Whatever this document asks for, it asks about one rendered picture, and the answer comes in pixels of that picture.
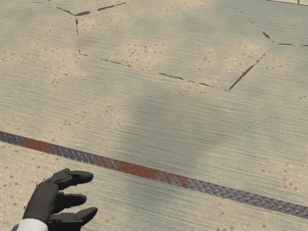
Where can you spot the left robot hand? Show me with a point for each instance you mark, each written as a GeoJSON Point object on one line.
{"type": "Point", "coordinates": [46, 201]}

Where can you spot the left robot forearm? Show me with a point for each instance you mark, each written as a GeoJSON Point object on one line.
{"type": "Point", "coordinates": [30, 224]}

